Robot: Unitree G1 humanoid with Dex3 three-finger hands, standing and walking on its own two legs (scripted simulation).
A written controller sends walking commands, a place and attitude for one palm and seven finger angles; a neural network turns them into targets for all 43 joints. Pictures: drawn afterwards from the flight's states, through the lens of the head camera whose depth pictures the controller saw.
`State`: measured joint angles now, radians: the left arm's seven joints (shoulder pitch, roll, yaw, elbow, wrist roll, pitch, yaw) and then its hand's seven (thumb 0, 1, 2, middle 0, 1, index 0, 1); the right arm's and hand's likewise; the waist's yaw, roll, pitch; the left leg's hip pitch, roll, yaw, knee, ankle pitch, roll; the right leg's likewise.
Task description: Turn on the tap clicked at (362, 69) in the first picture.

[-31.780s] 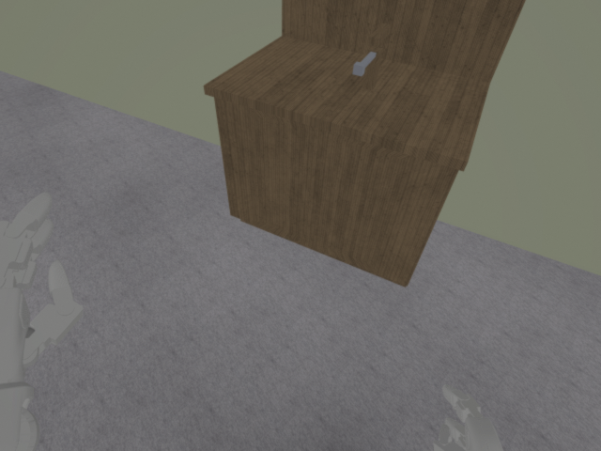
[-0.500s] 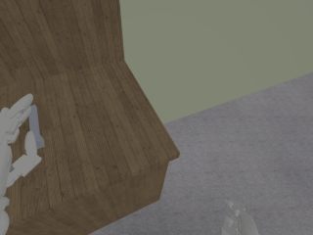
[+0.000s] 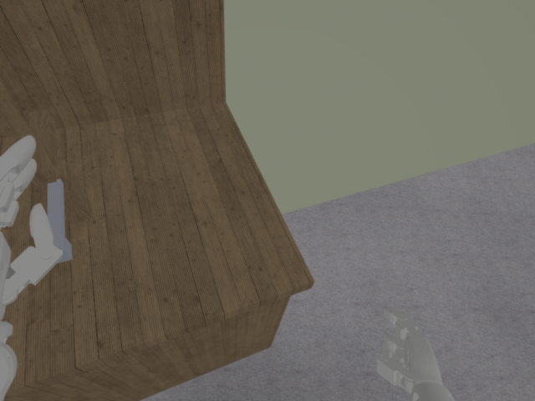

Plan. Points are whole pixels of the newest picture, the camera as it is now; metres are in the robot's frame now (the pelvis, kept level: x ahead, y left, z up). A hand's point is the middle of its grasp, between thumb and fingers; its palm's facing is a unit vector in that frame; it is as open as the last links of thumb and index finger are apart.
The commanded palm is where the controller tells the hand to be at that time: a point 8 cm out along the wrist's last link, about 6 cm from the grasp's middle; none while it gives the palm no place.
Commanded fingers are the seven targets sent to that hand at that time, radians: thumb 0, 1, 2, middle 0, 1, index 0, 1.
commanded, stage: come to a stop and stand still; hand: left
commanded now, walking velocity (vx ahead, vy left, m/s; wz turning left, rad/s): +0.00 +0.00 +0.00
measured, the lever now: (56, 250) +0.28 +0.32 +0.05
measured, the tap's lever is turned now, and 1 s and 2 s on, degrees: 0 0 0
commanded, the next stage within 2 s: look again from close up in 0.26 s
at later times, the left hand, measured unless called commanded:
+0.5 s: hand (54, 276) +0.20 +0.24 +0.16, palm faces +0.38 -0.84 -0.38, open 7.4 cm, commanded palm +0.14 +0.27 +0.18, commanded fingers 0.00 0.90 0.90 -0.20 -0.30 -0.20 -0.30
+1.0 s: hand (57, 282) +0.19 +0.23 +0.17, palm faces +0.38 -0.83 -0.41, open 7.4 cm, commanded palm +0.13 +0.26 +0.18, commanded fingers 0.00 0.90 0.90 -0.20 -0.30 -0.20 -0.30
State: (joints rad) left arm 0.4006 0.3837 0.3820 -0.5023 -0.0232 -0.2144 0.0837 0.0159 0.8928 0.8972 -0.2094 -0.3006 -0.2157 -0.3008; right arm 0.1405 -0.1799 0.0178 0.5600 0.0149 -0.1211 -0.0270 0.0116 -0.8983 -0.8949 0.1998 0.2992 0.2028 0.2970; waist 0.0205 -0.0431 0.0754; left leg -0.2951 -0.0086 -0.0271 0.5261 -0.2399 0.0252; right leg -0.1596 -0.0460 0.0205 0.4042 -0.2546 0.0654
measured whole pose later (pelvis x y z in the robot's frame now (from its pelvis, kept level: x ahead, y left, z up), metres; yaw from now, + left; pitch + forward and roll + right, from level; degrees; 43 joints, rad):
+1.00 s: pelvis -0.03 -0.02 +0.00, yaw +0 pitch +0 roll -2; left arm 0.41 0.38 0.39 -0.50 -0.04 -0.22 0.09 0.02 0.89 0.90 -0.21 -0.30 -0.21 -0.30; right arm 0.19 -0.17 0.02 0.56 0.02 -0.12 -0.03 0.01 -0.90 -0.89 0.20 0.30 0.20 0.30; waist 0.03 -0.01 0.09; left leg -0.30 0.02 -0.05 0.48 -0.18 -0.01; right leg -0.18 -0.02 0.00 0.40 -0.22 0.04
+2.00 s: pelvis +0.01 -0.03 +0.00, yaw +2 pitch +0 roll -2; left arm 0.44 0.37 0.36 -0.49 -0.04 -0.16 0.10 0.01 0.89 0.90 -0.21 -0.30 -0.22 -0.30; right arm 0.17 -0.21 -0.01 0.57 0.03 -0.07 -0.04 0.01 -0.90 -0.90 0.20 0.30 0.20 0.30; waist 0.01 0.00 0.05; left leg -0.26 0.02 -0.07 0.51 -0.24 -0.02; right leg -0.12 0.00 -0.01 0.41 -0.28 0.02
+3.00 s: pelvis -0.03 +0.01 +0.00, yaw +1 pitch +0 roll -2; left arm 0.24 0.42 0.44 -0.37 -0.04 -0.29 0.08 0.02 0.90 0.90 -0.21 -0.30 -0.21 -0.30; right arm 0.19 -0.18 0.02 0.59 0.01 -0.19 0.01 0.01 -0.90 -0.89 0.20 0.30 0.20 0.30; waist 0.04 -0.03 0.06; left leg -0.33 -0.01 0.00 0.51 -0.18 0.04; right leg -0.20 -0.04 0.04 0.43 -0.22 0.04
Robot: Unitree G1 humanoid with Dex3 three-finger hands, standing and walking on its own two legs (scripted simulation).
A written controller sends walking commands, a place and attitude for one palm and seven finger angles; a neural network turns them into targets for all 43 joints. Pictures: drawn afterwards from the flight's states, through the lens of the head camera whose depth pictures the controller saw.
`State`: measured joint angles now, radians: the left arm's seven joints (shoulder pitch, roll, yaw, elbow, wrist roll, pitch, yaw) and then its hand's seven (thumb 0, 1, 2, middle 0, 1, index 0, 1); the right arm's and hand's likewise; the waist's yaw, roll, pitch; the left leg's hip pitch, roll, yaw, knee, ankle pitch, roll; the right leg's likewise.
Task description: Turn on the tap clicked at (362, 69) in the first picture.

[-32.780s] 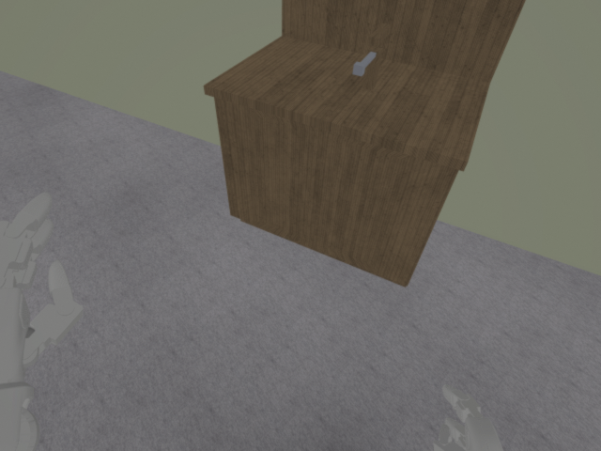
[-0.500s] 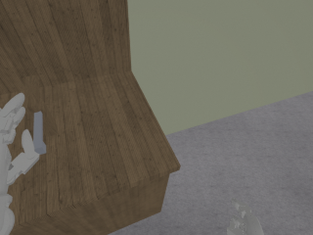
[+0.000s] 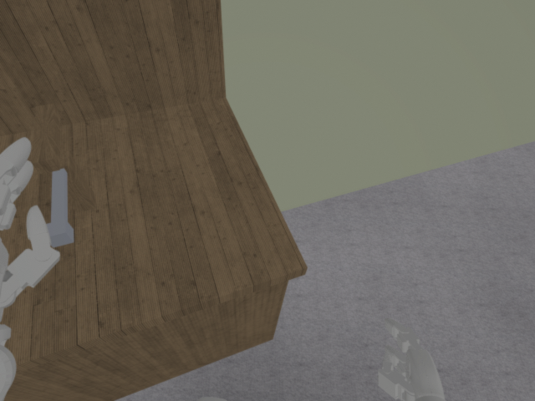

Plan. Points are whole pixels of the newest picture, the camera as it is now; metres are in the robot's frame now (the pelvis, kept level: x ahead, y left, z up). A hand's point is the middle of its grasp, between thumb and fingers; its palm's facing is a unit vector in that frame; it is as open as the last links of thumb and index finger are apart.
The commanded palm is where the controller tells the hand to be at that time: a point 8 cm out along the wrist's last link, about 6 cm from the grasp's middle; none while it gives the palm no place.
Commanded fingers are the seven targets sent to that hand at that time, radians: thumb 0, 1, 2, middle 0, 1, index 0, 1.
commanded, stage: shuffle to correct the standing spot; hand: left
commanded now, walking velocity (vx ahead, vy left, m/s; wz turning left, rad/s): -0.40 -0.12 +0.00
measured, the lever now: (59, 233) +0.31 +0.34 +0.05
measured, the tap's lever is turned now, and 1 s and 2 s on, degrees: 0 0 0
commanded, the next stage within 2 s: come to a stop and stand still in 0.04 s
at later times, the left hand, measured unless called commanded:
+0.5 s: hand (40, 267) +0.21 +0.26 +0.16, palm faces +0.42 -0.81 -0.41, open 7.4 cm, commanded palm +0.14 +0.29 +0.18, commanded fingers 0.00 0.90 0.90 -0.20 -0.30 -0.20 -0.30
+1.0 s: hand (71, 240) +0.24 +0.24 +0.16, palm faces +0.40 -0.82 -0.40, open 7.4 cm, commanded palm +0.18 +0.28 +0.18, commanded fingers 0.00 0.90 0.90 -0.20 -0.30 -0.20 -0.30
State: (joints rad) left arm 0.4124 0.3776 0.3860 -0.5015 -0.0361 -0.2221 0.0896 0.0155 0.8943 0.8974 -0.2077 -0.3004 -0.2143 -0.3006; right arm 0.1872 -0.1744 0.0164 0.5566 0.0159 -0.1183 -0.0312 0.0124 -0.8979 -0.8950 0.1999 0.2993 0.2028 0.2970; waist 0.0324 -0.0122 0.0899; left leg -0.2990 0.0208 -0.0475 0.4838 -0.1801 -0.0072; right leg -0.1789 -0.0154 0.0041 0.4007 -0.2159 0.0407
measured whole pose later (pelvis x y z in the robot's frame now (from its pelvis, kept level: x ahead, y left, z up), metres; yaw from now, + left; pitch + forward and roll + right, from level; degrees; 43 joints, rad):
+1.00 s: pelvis +0.03 -0.01 +0.00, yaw +2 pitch +0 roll -2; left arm 0.44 0.37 0.36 -0.49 -0.04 -0.16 0.10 0.01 0.89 0.90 -0.21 -0.30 -0.22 -0.30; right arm 0.17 -0.21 -0.01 0.57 0.03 -0.07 -0.04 0.01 -0.90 -0.90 0.20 0.30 0.20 0.30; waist 0.01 0.00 0.05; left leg -0.26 0.02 -0.07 0.51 -0.24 -0.02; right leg -0.12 0.00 -0.01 0.41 -0.28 0.02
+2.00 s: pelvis -0.01 +0.03 +0.00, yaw +0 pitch +0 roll -2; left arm 0.24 0.42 0.44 -0.37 -0.04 -0.29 0.08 0.02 0.90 0.90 -0.21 -0.30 -0.21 -0.30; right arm 0.19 -0.18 0.02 0.59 0.01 -0.19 0.01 0.01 -0.90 -0.89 0.20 0.30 0.20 0.30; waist 0.04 -0.03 0.06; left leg -0.33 -0.01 0.00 0.51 -0.18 0.04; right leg -0.20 -0.04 0.04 0.43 -0.22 0.04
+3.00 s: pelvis +0.00 +0.01 +0.00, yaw +3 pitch -1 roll -1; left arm 0.18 0.49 0.39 -0.34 -0.01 -0.18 0.05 0.02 0.89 0.90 -0.21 -0.30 -0.22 -0.30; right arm 0.22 -0.21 0.03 0.60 -0.01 -0.14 -0.04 0.01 -0.90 -0.90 0.20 0.30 0.20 0.30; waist 0.06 -0.02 0.07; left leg -0.30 -0.01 -0.04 0.51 -0.19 0.01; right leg -0.18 -0.04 0.00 0.46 -0.26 0.02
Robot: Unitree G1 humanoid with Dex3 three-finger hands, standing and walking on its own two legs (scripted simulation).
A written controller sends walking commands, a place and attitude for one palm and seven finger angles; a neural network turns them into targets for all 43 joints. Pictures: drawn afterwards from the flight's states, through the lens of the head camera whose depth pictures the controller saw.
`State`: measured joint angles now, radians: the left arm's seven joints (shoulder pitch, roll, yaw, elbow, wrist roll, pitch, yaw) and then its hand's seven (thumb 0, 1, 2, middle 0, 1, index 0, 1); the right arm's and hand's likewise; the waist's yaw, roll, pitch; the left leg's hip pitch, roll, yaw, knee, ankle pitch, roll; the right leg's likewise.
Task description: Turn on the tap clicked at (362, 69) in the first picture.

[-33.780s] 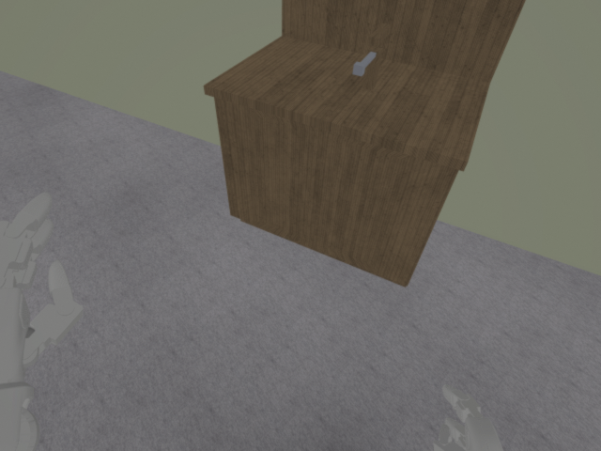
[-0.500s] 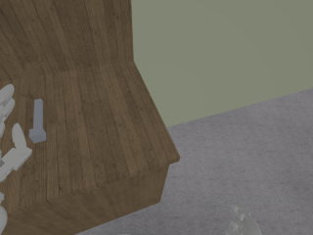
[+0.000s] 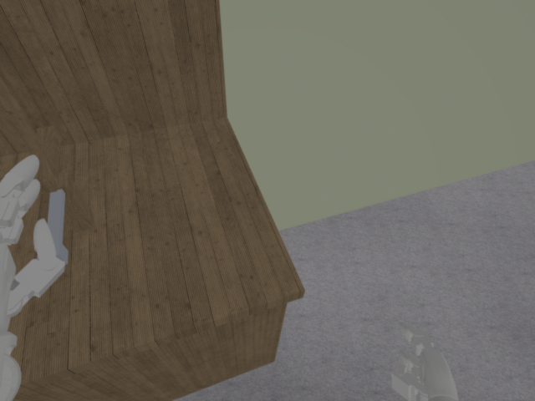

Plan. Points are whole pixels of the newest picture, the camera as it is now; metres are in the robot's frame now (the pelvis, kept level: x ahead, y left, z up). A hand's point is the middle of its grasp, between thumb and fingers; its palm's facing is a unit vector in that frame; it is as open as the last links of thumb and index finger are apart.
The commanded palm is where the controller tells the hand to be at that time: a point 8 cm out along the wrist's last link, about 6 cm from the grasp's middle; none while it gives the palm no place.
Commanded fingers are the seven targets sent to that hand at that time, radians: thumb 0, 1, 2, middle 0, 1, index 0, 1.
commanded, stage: come to a stop and stand still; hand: left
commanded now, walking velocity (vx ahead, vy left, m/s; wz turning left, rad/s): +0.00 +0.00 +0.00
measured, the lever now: (53, 255) +0.29 +0.34 +0.05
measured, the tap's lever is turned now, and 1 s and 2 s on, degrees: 0 0 0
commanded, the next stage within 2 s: look again from close up in 0.06 s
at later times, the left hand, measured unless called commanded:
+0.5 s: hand (26, 284) +0.20 +0.28 +0.15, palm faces +0.30 -0.84 -0.45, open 7.4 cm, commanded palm +0.14 +0.30 +0.18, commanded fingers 0.00 0.90 0.90 -0.20 -0.30 -0.20 -0.30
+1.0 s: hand out of the picture +0.21 +0.31 +0.19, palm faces +0.44 -0.83 -0.36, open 7.4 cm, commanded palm +0.13 +0.31 +0.18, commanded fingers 0.00 0.90 0.90 -0.20 -0.30 -0.20 -0.30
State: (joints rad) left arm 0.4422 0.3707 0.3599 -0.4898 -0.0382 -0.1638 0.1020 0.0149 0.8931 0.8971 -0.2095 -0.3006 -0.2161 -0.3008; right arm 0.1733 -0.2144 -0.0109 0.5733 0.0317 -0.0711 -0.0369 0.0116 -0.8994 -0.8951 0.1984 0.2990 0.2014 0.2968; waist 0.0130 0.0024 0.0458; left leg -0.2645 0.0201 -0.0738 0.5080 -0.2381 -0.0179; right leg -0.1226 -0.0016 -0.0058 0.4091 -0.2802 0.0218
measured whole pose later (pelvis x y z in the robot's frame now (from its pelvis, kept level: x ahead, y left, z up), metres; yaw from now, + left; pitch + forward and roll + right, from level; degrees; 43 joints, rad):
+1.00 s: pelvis -0.04 +0.04 +0.00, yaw -2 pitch +0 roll -2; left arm 0.24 0.42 0.44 -0.37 -0.04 -0.29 0.08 0.02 0.90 0.90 -0.21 -0.30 -0.21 -0.30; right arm 0.19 -0.18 0.02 0.59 0.01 -0.19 0.01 0.01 -0.90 -0.89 0.20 0.30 0.20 0.30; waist 0.04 -0.03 0.06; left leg -0.33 -0.01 0.00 0.51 -0.18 0.04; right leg -0.20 -0.04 0.04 0.43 -0.22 0.04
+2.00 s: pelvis -0.03 +0.02 +0.00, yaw +0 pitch -1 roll -1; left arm 0.18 0.49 0.39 -0.34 -0.01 -0.18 0.05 0.02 0.89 0.90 -0.21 -0.30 -0.22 -0.30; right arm 0.22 -0.21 0.03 0.60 -0.01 -0.14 -0.04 0.01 -0.90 -0.90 0.20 0.30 0.20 0.30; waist 0.06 -0.02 0.07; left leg -0.30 -0.01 -0.04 0.51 -0.19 0.01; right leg -0.18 -0.04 0.00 0.46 -0.26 0.02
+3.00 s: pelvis +0.00 -0.04 -0.03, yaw +3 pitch +3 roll +0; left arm 0.48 0.28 0.33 -0.43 -0.20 -0.09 0.09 0.02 0.90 0.90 -0.21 -0.30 -0.21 -0.30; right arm 0.24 -0.26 -0.01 0.64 0.02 -0.25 -0.07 0.01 -0.90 -0.90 0.20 0.30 0.20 0.30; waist 0.07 0.04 -0.10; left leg -0.45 0.02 -0.11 0.74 -0.34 -0.06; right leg -0.34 0.00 -0.06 0.74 -0.46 -0.02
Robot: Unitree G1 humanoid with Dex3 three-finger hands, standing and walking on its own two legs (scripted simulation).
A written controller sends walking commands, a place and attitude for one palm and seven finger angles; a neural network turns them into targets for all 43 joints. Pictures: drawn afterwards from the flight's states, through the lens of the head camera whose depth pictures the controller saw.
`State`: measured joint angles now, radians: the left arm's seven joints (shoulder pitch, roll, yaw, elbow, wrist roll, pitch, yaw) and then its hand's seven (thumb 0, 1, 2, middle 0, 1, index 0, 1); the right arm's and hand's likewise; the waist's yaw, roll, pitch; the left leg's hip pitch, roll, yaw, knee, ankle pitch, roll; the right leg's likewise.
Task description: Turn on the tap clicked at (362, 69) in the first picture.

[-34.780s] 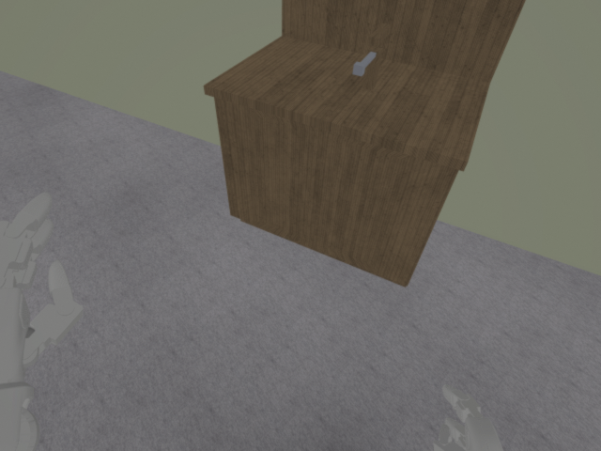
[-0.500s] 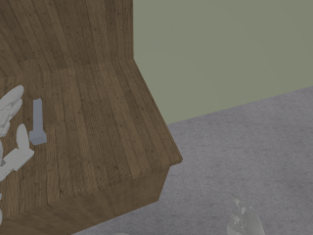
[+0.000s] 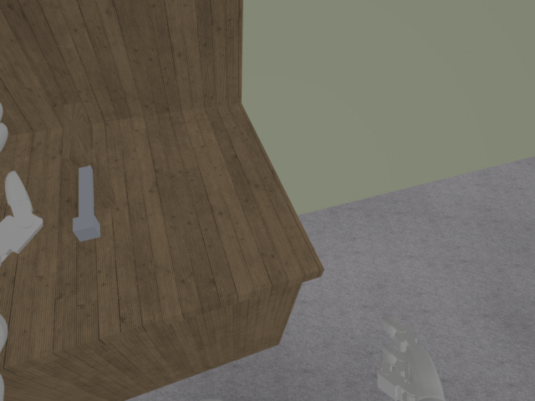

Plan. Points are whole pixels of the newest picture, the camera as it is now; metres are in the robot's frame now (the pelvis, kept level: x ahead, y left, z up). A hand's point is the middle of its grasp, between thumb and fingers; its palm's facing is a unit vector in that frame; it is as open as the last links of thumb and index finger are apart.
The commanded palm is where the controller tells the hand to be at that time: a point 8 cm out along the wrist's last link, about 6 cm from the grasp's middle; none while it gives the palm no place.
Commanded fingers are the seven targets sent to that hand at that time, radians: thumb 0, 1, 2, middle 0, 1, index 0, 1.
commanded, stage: come to a stop and stand still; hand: left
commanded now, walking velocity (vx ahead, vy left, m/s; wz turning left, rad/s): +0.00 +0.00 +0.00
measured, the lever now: (86, 227) +0.32 +0.31 +0.05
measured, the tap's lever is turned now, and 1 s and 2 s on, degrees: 0 0 0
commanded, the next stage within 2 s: look again from close up in 0.46 s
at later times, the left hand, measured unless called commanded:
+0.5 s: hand (74, 242) +0.23 +0.25 +0.16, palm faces +0.41 -0.85 -0.34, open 7.4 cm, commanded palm +0.17 +0.27 +0.18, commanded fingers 0.00 0.90 0.90 -0.20 -0.30 -0.20 -0.30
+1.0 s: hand (55, 216) +0.25 +0.26 +0.19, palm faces +0.44 -0.78 -0.44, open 7.4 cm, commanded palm +0.16 +0.27 +0.18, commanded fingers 0.00 0.90 0.90 -0.20 -0.30 -0.20 -0.30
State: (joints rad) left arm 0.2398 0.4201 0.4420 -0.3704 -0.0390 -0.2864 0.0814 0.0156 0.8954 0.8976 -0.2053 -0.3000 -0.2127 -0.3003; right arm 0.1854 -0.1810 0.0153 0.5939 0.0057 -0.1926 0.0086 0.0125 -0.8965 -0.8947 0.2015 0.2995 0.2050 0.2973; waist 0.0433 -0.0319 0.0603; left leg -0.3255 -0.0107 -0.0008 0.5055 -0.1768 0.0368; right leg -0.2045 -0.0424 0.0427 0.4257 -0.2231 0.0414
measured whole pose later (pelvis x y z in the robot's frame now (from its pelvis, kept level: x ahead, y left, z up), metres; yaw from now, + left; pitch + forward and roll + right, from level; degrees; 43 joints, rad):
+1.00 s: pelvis +0.01 -0.02 +0.00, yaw +2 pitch -1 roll -1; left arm 0.18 0.49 0.39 -0.34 -0.01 -0.18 0.05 0.02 0.89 0.90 -0.21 -0.30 -0.22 -0.30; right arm 0.22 -0.21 0.03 0.60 -0.01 -0.14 -0.04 0.01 -0.90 -0.90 0.20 0.30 0.20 0.30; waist 0.06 -0.02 0.07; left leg -0.30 -0.01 -0.04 0.51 -0.19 0.01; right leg -0.18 -0.04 0.00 0.46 -0.26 0.02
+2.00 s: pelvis +0.04 -0.07 -0.03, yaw +4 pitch +3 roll +0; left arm 0.48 0.28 0.33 -0.43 -0.20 -0.09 0.09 0.02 0.90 0.90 -0.21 -0.30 -0.21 -0.30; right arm 0.24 -0.26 -0.01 0.64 0.02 -0.25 -0.07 0.01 -0.90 -0.90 0.20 0.30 0.20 0.30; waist 0.07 0.04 -0.10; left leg -0.45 0.02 -0.11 0.74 -0.34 -0.06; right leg -0.34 0.00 -0.06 0.74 -0.46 -0.02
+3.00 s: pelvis +0.03 -0.07 -0.03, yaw +5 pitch +2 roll -1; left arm 0.54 0.21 0.21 -0.55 -0.22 0.10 0.22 0.02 0.90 0.90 -0.20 -0.30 -0.21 -0.30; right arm 0.21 -0.24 0.05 0.62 0.02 -0.26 -0.09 0.01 -0.90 -0.90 0.20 0.30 0.20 0.30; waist 0.08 0.06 -0.10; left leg -0.46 0.01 -0.12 0.76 -0.33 -0.05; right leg -0.33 0.00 -0.07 0.74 -0.44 -0.01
